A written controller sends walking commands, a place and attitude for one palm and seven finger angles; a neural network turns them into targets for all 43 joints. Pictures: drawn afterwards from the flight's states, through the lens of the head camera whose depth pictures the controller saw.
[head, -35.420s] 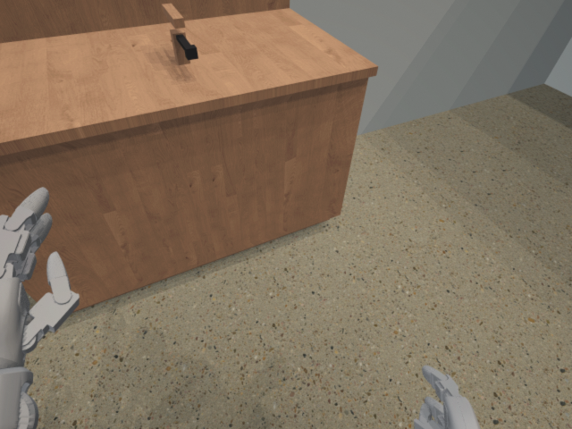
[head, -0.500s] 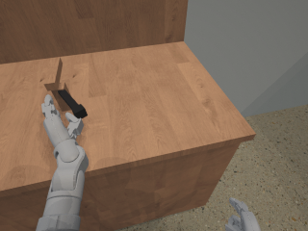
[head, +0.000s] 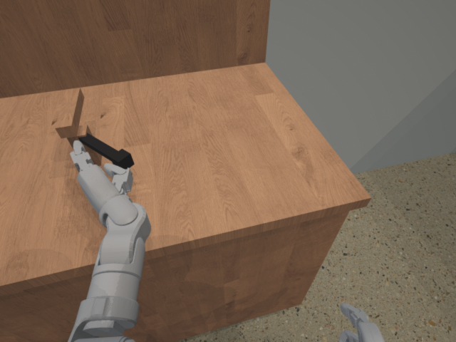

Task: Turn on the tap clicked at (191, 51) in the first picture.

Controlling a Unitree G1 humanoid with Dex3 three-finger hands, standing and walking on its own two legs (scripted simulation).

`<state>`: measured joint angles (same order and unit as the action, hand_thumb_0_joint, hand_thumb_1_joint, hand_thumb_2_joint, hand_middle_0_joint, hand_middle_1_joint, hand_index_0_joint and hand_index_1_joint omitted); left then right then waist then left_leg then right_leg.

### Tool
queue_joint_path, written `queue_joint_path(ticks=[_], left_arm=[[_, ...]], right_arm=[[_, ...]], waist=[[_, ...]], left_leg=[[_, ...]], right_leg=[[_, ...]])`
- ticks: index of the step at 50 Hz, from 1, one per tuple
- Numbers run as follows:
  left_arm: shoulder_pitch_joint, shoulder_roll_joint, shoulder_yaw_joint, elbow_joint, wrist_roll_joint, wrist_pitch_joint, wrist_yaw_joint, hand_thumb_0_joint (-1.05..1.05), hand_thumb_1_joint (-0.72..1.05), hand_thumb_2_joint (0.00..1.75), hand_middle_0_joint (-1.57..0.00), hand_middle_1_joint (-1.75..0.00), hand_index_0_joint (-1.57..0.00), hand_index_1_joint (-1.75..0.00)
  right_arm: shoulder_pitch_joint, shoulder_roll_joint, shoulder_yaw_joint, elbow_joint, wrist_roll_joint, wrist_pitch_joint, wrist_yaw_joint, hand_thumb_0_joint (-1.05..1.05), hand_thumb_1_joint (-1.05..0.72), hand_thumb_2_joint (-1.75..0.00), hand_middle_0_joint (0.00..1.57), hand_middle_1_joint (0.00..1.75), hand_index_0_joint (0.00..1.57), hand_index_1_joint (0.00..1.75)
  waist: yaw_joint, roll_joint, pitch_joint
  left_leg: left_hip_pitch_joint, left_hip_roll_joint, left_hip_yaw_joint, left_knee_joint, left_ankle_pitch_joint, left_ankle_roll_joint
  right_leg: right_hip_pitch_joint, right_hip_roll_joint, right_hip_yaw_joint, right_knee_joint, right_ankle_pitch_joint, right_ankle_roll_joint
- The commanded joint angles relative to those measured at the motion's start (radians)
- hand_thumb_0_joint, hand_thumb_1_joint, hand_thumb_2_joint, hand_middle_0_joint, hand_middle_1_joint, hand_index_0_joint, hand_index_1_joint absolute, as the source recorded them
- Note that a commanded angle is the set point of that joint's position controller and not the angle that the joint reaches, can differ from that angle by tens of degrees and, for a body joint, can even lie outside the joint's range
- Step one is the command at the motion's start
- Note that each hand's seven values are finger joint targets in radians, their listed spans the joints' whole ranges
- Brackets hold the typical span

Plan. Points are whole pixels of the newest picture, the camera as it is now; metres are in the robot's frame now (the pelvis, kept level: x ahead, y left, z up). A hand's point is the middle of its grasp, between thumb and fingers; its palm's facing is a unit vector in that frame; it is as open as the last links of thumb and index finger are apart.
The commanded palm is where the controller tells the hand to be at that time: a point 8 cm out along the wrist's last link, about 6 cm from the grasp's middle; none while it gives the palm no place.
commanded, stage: push the lever round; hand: left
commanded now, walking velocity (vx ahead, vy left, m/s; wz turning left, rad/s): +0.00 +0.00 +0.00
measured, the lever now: (122, 160) +0.40 +0.23 +0.12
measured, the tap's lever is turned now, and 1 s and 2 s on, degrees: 40 68 77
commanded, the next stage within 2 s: lift the hand up off the lever in 1.10 s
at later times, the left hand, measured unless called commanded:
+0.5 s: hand (145, 164) +0.39 +0.18 +0.12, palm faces +0.79 -0.61 -0.08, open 7.6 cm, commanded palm +0.35 +0.19 +0.11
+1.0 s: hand (155, 151) +0.43 +0.18 +0.11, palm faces +0.81 -0.58 -0.11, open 7.7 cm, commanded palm +0.38 +0.19 +0.11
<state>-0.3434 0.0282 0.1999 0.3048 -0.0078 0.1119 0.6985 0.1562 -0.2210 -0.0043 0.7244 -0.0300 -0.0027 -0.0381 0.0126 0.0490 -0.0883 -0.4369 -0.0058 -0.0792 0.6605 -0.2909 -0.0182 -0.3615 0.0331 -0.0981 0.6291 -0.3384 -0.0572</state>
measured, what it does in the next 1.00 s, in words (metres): stands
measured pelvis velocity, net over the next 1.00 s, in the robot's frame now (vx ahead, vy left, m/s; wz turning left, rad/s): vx -0.01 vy -0.02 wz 0.00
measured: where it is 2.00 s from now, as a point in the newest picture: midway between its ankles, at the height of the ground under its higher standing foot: outside the picture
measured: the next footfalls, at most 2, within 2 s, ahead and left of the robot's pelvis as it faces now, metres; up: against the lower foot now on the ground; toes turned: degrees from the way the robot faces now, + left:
none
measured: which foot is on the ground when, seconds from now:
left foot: down 0.00-1.00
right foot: down 0.00-1.00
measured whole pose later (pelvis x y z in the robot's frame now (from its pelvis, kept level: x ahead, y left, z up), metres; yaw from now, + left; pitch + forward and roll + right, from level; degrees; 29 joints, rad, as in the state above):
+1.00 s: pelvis -0.01 -0.02 -0.01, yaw +0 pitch +9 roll -1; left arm -0.72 0.03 0.35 0.69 0.10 0.11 0.90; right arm 0.21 -0.22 -0.04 0.78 -0.07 0.00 0.01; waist -0.04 0.04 -0.13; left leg -0.59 0.01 -0.09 0.72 -0.29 -0.04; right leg -0.52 0.05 -0.11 0.70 -0.35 -0.08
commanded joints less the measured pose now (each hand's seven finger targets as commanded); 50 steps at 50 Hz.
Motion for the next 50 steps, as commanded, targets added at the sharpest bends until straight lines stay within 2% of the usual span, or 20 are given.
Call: queue_joint_path(ticks=[1,4,12,14,17,19,21,24,25,28,29,32,34,37,39,41,44,46,49,50], left_arm=[[-0.388,0.105,-0.021,-0.225,0.043,-0.061,0.025,0.00,0.90,0.90,-0.15,-0.15,-0.15,-0.15],[-0.424,0.124,-0.004,-0.198,0.053,-0.049,0.039,0.00,0.90,0.90,-0.15,-0.15,-0.15,-0.15],[-0.538,0.044,-0.062,-0.143,0.075,-0.048,0.086,0.00,0.90,0.90,-0.15,-0.15,-0.15,-0.15],[-0.540,0.068,-0.029,-0.120,0.080,-0.045,0.103,0.00,0.90,0.90,-0.15,-0.15,-0.15,-0.15],[-0.581,0.040,-0.047,-0.086,0.084,-0.041,0.119,0.00,0.90,0.90,-0.15,-0.15,-0.15,-0.15],[-0.591,0.073,-0.004,-0.047,0.090,-0.032,0.135,0.00,0.90,0.90,-0.15,-0.15,-0.15,-0.15],[-0.667,0.051,-0.027,-0.023,0.096,-0.031,0.147,0.00,0.90,0.90,-0.15,-0.15,-0.15,-0.15],[-0.683,0.073,0.007,0.016,0.110,-0.025,0.168,0.00,0.90,0.90,-0.15,-0.15,-0.15,-0.15],[-0.710,0.045,-0.016,0.036,0.111,-0.024,0.175,0.00,0.90,0.90,-0.15,-0.15,-0.15,-0.15],[-0.757,0.072,0.020,0.092,0.115,-0.019,0.193,0.00,0.90,0.90,-0.15,-0.15,-0.15,-0.15],[-0.753,0.117,0.073,0.113,0.120,-0.019,0.202,0.00,0.90,0.90,-0.15,-0.15,-0.15,-0.15],[-0.777,0.097,0.058,0.122,0.129,-0.021,0.208,0.00,0.90,0.90,-0.15,-0.15,-0.15,-0.15],[-0.731,0.176,0.141,0.139,0.134,-0.022,0.213,0.00,0.90,0.90,-0.15,-0.15,-0.15,-0.15],[-0.758,0.121,0.082,0.134,0.140,-0.024,0.204,0.00,0.90,0.90,-0.15,-0.15,-0.15,-0.15],[-0.753,0.167,0.128,0.145,0.138,-0.028,0.207,0.00,0.90,0.90,-0.15,-0.15,-0.15,-0.15],[-0.810,0.133,0.086,0.143,0.140,-0.036,0.201,0.00,0.90,0.90,-0.15,-0.15,-0.15,-0.15],[-0.823,0.166,0.115,0.159,0.146,-0.046,0.205,0.00,0.90,0.90,-0.15,-0.15,-0.15,-0.15],[-0.866,0.137,0.079,0.175,0.149,-0.050,0.205,0.00,0.90,0.90,-0.15,-0.15,-0.15,-0.15],[-0.836,0.192,0.144,0.204,0.150,-0.050,0.212,0.00,0.90,0.90,-0.15,-0.15,-0.15,-0.15],[-0.861,0.187,0.133,0.193,0.147,-0.053,0.212,0.00,0.90,0.90,-0.15,-0.15,-0.15,-0.15]], right_arm=[[-0.121,-0.111,-0.044,-0.147,-0.002,-0.050,0.001,0.00,-0.90,-0.90,0.20,0.30,0.20,0.30],[-0.128,-0.110,-0.044,-0.132,-0.003,-0.044,0.001,0.00,-0.90,-0.90,0.20,0.30,0.20,0.30],[-0.132,-0.099,-0.047,-0.117,-0.008,-0.054,0.016,0.00,-0.90,-0.90,0.20,0.30,0.20,0.30],[-0.126,-0.103,-0.051,-0.106,-0.012,-0.053,0.017,0.00,-0.90,-0.90,0.20,0.30,0.20,0.30],[-0.126,-0.098,-0.050,-0.107,-0.014,-0.052,0.025,0.00,-0.90,-0.90,0.20,0.30,0.20,0.30],[-0.121,-0.101,-0.052,-0.094,-0.016,-0.047,0.026,0.00,-0.90,-0.90,0.20,0.30,0.20,0.30],[-0.126,-0.097,-0.048,-0.092,-0.015,-0.047,0.030,0.00,-0.90,-0.90,0.20,0.30,0.20,0.30],[-0.117,-0.101,-0.054,-0.083,-0.021,-0.047,0.034,0.00,-0.90,-0.90,0.20,0.30,0.20,0.30],[-0.114,-0.096,-0.051,-0.083,-0.021,-0.048,0.037,0.00,-0.90,-0.90,0.20,0.30,0.20,0.30],[-0.100,-0.100,-0.052,-0.077,-0.026,-0.048,0.042,0.00,-0.90,-0.90,0.20,0.30,0.20,0.30],[-0.087,-0.104,-0.057,-0.067,-0.029,-0.045,0.040,0.00,-0.90,-0.90,0.20,0.30,0.20,0.30],[-0.072,-0.101,-0.057,-0.076,-0.033,-0.041,0.049,0.00,-0.90,-0.90,0.20,0.30,0.20,0.30],[-0.053,-0.109,-0.064,-0.075,-0.035,-0.034,0.047,0.00,-0.90,-0.90,0.20,0.30,0.20,0.30],[-0.046,-0.104,-0.063,-0.085,-0.033,-0.031,0.052,0.00,-0.90,-0.90,0.20,0.30,0.20,0.30],[-0.040,-0.111,-0.068,-0.078,-0.033,-0.032,0.048,0.00,-0.90,-0.90,0.20,0.30,0.20,0.30],[-0.033,-0.109,-0.064,-0.077,-0.032,-0.037,0.050,0.00,-0.90,-0.90,0.20,0.30,0.20,0.30],[-0.025,-0.114,-0.071,-0.066,-0.034,-0.044,0.047,0.00,-0.90,-0.90,0.20,0.30,0.20,0.30],[-0.020,-0.108,-0.066,-0.065,-0.033,-0.048,0.051,0.00,-0.90,-0.90,0.20,0.30,0.20,0.30],[-0.001,-0.117,-0.073,-0.057,-0.039,-0.047,0.049,0.00,-0.90,-0.90,0.20,0.30,0.20,0.30],[0.003,-0.115,-0.069,-0.063,-0.038,-0.046,0.049,0.00,-0.90,-0.90,0.20,0.30,0.20,0.30]], waist=[[-0.010,-0.066,-0.269],[-0.015,-0.053,-0.250],[-0.029,-0.041,-0.262],[-0.024,-0.046,-0.275],[-0.032,-0.065,-0.283],[-0.024,-0.071,-0.277],[-0.042,-0.059,-0.270],[-0.034,-0.058,-0.294],[-0.044,-0.066,-0.286],[-0.050,-0.078,-0.298],[-0.040,-0.084,-0.313],[-0.046,-0.081,-0.338],[-0.027,-0.086,-0.366],[-0.049,-0.088,-0.344],[-0.045,-0.102,-0.334],[-0.064,-0.096,-0.320],[-0.062,-0.073,-0.324],[-0.076,-0.058,-0.318],[-0.063,-0.059,-0.353],[-0.071,-0.065,-0.372]], left_leg=[[0.149,-0.007,0.029,-0.044,0.242,0.031],[0.135,-0.007,0.023,-0.047,0.224,0.028],[0.135,-0.006,0.024,-0.040,0.198,0.024],[0.132,-0.006,0.018,-0.037,0.205,0.022],[0.116,-0.007,0.026,-0.025,0.200,0.025],[0.096,-0.008,0.019,-0.032,0.185,0.022],[0.088,-0.009,0.025,-0.025,0.161,0.024],[0.075,-0.009,0.020,-0.024,0.156,0.022],[0.068,-0.011,0.022,-0.021,0.144,0.024],[0.040,-0.013,0.031,-0.005,0.136,0.029],[0.032,-0.013,0.025,-0.008,0.137,0.028],[0.025,-0.014,0.036,0.008,0.165,0.030],[0.012,-0.013,0.036,0.009,0.186,0.031],[0.009,-0.011,0.045,0.017,0.188,0.034],[0.000,-0.009,0.040,0.012,0.172,0.037],[0.004,-0.009,0.042,0.011,0.158,0.038],[0.002,-0.010,0.040,0.012,0.137,0.039],[0.000,-0.011,0.042,0.013,0.121,0.038],[-0.009,-0.013,0.045,0.018,0.141,0.039],[-0.009,-0.015,0.049,0.022,0.152,0.040]], right_leg=[[0.080,-0.040,0.052,-0.104,0.287,0.024],[0.066,-0.041,0.051,-0.108,0.262,0.022],[0.026,-0.040,0.047,-0.103,0.217,0.019],[0.024,-0.038,0.045,-0.099,0.220,0.018],[0.018,-0.042,0.047,-0.096,0.224,0.023],[0.016,-0.039,0.045,-0.096,0.205,0.021],[-0.007,-0.043,0.049,-0.097,0.185,0.025],[-0.010,-0.039,0.046,-0.089,0.174,0.022],[-0.022,-0.040,0.045,-0.086,0.164,0.025],[-0.025,-0.043,0.054,-0.090,0.168,0.030],[-0.017,-0.040,0.052,-0.085,0.167,0.029],[-0.006,-0.045,0.055,-0.072,0.219,0.034],[0.026,-0.044,0.058,-0.065,0.258,0.034],[0.012,-0.046,0.058,-0.065,0.274,0.038],[0.011,-0.044,0.060,-0.073,0.257,0.039],[-0.011,-0.043,0.058,-0.074,0.234,0.039],[-0.027,-0.039,0.060,-0.077,0.199,0.038],[-0.046,-0.040,0.061,-0.074,0.176,0.038],[-0.020,-0.039,0.064,-0.067,0.215,0.039],[-0.007,-0.044,0.067,-0.060,0.244,0.044]])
